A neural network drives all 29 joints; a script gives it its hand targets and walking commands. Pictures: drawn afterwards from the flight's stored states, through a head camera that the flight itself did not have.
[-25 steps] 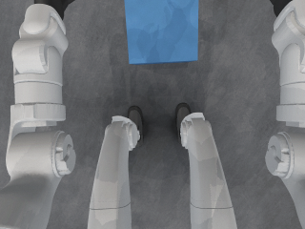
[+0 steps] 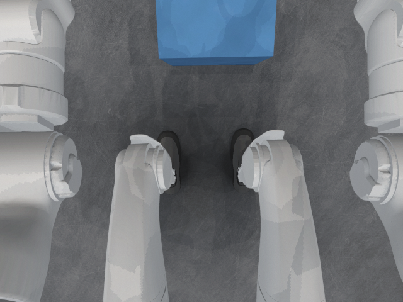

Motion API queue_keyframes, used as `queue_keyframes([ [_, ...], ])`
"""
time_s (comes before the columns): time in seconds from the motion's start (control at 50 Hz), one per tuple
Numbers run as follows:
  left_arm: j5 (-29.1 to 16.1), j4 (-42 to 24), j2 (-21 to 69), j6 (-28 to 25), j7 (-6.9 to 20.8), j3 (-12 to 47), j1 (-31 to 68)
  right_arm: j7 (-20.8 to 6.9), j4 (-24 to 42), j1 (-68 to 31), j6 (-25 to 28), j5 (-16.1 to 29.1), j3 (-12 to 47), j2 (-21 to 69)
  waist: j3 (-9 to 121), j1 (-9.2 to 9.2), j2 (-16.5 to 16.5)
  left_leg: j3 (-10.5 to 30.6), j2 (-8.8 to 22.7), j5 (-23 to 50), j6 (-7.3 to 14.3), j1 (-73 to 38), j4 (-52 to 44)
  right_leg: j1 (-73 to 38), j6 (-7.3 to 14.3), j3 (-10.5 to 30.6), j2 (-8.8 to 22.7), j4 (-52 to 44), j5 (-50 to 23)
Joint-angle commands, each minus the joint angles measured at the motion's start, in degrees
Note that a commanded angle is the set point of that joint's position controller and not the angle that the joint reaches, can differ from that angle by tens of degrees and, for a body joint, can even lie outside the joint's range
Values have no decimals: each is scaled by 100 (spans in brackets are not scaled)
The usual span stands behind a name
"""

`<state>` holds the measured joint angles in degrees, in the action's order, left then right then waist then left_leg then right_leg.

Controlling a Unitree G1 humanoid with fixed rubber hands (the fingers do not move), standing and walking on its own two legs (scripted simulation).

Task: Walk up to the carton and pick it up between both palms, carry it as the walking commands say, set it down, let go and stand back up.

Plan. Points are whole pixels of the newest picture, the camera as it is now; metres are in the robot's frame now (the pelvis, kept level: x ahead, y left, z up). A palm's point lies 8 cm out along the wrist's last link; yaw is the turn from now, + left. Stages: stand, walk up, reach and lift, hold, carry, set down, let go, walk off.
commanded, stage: reach and lift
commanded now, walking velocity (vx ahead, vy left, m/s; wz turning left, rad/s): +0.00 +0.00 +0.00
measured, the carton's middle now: (214, 17) +0.57 -0.02 -0.42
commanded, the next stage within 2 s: none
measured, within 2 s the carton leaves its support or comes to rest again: neither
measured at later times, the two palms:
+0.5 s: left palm out of the picture +0.57 +0.17 -0.26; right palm (331, 0) +0.55 -0.22 -0.27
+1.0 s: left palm (116, 0) +0.60 +0.18 -0.36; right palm (316, 14) +0.55 -0.24 -0.37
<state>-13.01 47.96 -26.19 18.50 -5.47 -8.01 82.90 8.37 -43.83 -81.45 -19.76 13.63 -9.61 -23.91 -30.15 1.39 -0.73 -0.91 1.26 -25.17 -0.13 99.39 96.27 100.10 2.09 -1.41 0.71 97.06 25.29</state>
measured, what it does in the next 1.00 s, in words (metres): lowers itself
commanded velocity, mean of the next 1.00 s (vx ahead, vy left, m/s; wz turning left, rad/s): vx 0.00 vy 0.00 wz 0.00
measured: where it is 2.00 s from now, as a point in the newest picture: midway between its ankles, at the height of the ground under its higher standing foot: (206, 172)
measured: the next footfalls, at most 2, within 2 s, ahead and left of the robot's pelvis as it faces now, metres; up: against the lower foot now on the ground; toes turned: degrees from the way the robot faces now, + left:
none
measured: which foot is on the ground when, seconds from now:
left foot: down 0.00-1.00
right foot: down 0.00-1.00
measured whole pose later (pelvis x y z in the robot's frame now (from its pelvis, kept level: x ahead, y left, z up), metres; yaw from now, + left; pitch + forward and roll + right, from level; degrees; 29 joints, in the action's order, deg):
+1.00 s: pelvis +0.04 +0.01 -0.18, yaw +0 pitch +32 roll +0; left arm -20.2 62.6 -27.3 5.1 -6.1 2.0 86.0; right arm 5.3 -56.5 -78.6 -5.1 22.1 -0.9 -29.4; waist -30.1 2.8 -2.3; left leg -1.0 0.5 -35.0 0.9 129.2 132.4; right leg 129.0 1.5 -1.0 2.1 132.9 35.8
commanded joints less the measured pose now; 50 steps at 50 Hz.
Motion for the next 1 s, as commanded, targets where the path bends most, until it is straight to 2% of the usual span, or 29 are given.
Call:
queue_keyframes([
  [0.0,-58,-1304,-1355,-25,-189,57,2317,168,1437,-2058,17,354,116,-1268,13712,34,-106,-392,-458,1163,133,-4058,-184,-5031,-305,19,-448,-464,-1597],
  [0.02,-67,-1684,-1513,-62,-234,68,2639,174,1779,-2271,44,282,-84,-1548,13340,136,-238,-431,-455,1007,148,-3950,-111,-4653,-242,1,-452,-440,-1406],
  [0.04,59,-1099,-1500,-33,-270,-9,2399,125,1270,-2200,19,511,210,-1233,12993,-162,-78,-259,-338,1024,230,-3924,-111,-4173,-302,-8,-439,-289,-1293],
  [0.1,-210,-1687,-1445,-111,-363,-63,2346,194,1871,-2189,98,195,97,-1575,13581,121,306,-338,-413,1410,193,-3542,259,-4800,-264,67,-428,-29,-1870],
  [0.12,-185,-1134,-1412,-141,-386,-12,2434,154,1328,-2414,129,225,227,-1539,13007,-36,379,-282,-365,1229,184,-3051,403,-4104,-276,-16,-420,259,-1682],
  [0.16,-470,-2749,-1485,-140,-465,-46,2720,254,3039,-2746,184,410,88,-1772,14307,151,306,-229,-419,1769,220,-4213,503,-4672,-225,-69,-446,239,-2059],
  [0.2,-239,-1715,-1671,-173,-522,-86,2929,221,1608,-2656,152,456,71,-1754,12536,-126,-94,-344,-352,1093,161,-3115,650,-3423,-217,-11,-465,393,-1384],
  [0.24,-269,-800,-1255,-189,-474,-24,2452,144,1058,-2500,211,424,251,-1382,11849,-138,139,-307,-367,1108,184,-2756,748,-3061,-215,-46,-449,457,-1309],
  [0.3,-204,-1665,-1239,-419,-466,-72,2546,87,1511,-2600,494,230,64,-1553,11978,-17,371,-287,-366,1146,148,-2878,816,-3303,-224,-85,-383,583,-1290],
  [0.34,-473,-1003,-977,-554,-449,300,2483,13,795,-2292,664,571,309,-1289,11969,101,233,-120,-297,1376,170,-3305,1036,-2795,-209,-204,-346,869,-1382],
  [0.38,-159,-210,-926,-656,-384,94,2008,-52,119,-2181,748,538,458,-1150,11153,-363,-131,-246,-306,1318,92,-2721,1166,-2388,-206,-36,-288,934,-1246],
  [0.42,-41,-201,-1093,-789,-401,-103,2134,-93,23,-2324,874,547,535,-1057,10894,-431,326,-157,-323,1276,181,-2607,1260,-2208,-269,-32,-262,1002,-1056],
  [0.44,-177,29,-995,-854,-368,65,2201,-125,-371,-2222,960,437,421,-1059,10483,-56,318,-48,-283,1155,179,-2224,1253,-1955,-259,-119,-279,1183,-1137],
  [0.48,-275,-1050,-988,-1062,-360,288,2342,-64,617,-2373,1170,480,307,-1250,11515,-13,95,-74,-345,1738,152,-2886,1516,-2477,-213,-107,-330,1353,-1646],
  [0.52,-263,-638,-970,-1125,-370,270,2266,-35,442,-2365,1274,409,247,-1484,11445,37,84,-128,-318,1905,95,-2769,1724,-2413,-234,-118,-260,1576,-1821],
  [0.54,-334,949,-770,-1058,-316,357,1966,-79,-700,-2133,1263,387,284,-1356,9876,155,150,-82,-282,1296,116,-1998,1765,-1419,-243,-179,-262,1529,-1137],
  [0.56,-323,-454,-802,-1121,-318,227,1991,-42,367,-2190,1336,264,225,-1397,10824,223,182,-69,-365,1723,129,-2387,1822,-2275,-250,-109,-260,1602,-1742],
  [0.58,-326,825,-816,-1136,-252,272,1972,-63,-376,-2375,1353,206,287,-1426,9566,69,398,-66,-295,1266,117,-1275,1871,-1712,-288,-58,-209,1719,-1408],
  [0.62,-519,-1186,-857,-1317,-313,478,2306,-31,663,-2255,1439,477,430,-1101,11694,109,184,-77,-359,2019,97,-2593,2028,-3096,-265,17,-279,1817,-2183],
  [0.7,-652,595,-406,-1408,-260,668,1854,-124,-726,-1724,1523,484,431,-1074,9691,281,46,25,-268,1860,74,-1786,2381,-1531,-232,40,-211,2067,-1801],
  [0.72,-566,-604,-573,-1482,-265,574,1981,-67,396,-2007,1590,503,285,-1081,10671,198,-102,-109,-380,2200,67,-2128,2376,-2274,-263,41,-310,2039,-2292],
  [0.74,-800,1265,-195,-1428,-123,872,1781,-190,-1222,-1748,1561,487,600,-850,8773,361,163,20,-271,1517,80,-1035,2370,-1234,-265,11,-205,2109,-1661],
  [0.78,-861,262,-228,-1535,-74,873,1758,-232,-69,-2071,1685,746,817,-620,9942,181,325,-1,-296,2166,124,-1615,2564,-2041,-327,55,-186,2241,-2348],
  [0.82,-845,1374,9,-1531,-8,1012,1433,-308,-1074,-1576,1706,652,876,-530,8767,346,359,99,-207,1774,73,-929,2589,-1108,-371,-7,-164,2406,-1922],
  [0.84,-715,449,-281,-1676,-32,745,1606,-309,-345,-1811,1793,715,859,-612,9440,13,394,28,-291,2271,71,-1161,2706,-1584,-339,128,-146,2495,-2449],
  [0.86,-730,938,-262,-1655,-56,713,1531,-284,-691,-1685,1806,546,628,-856,9258,283,433,53,-271,2108,59,-894,2719,-1460,-336,70,-102,2551,-2410],
  [0.88,-681,-259,-495,-1761,-77,661,1676,-289,329,-1807,1842,743,495,-881,10235,199,179,-8,-315,2678,65,-1562,2784,-2066,-313,138,-164,2604,-2943],
  [0.96,-758,346,-16,-1725,-126,927,985,-389,-27,-1202,1811,1071,707,-612,10078,154,37,50,-271,2834,143,-2160,2895,-1447,-278,18,-142,2622,-2819],
  [0.98,-493,947,40,-1702,-102,742,686,-470,-793,-924,1781,1053,803,-412,9187,-145,-57,37,-297,2480,135,-1696,2781,-754,-279,3,-180,2535,-2285],
])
